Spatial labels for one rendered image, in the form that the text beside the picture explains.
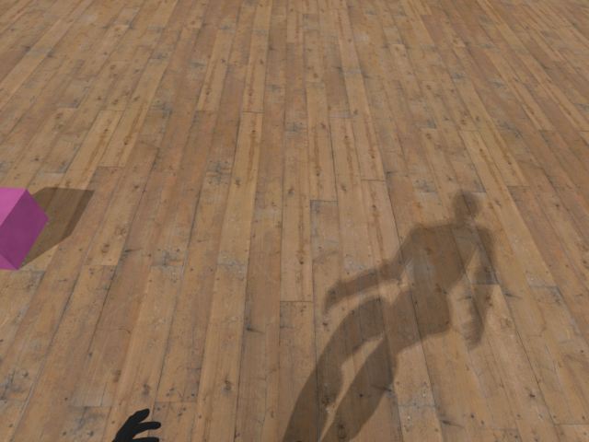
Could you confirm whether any carton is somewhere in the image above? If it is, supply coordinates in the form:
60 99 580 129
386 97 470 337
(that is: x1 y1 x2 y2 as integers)
0 187 49 271

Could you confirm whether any robot left hand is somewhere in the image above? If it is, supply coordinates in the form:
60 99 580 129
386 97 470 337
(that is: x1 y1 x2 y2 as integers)
111 409 161 442

